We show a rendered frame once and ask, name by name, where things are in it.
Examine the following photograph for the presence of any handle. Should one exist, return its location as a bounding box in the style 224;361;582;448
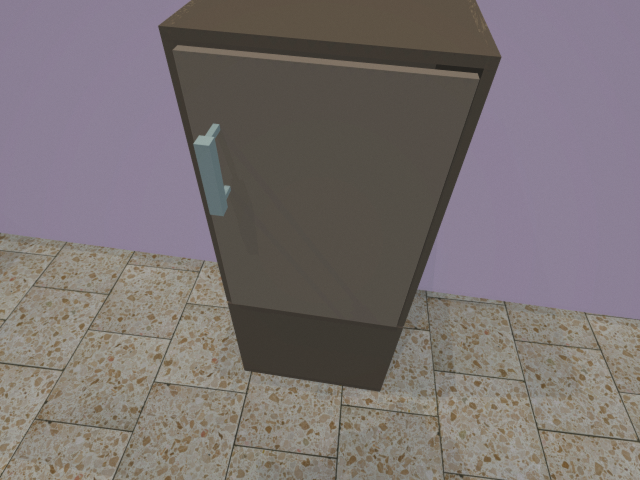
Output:
193;124;231;216

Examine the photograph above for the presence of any cupboard door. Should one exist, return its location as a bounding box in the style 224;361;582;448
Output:
172;45;480;327

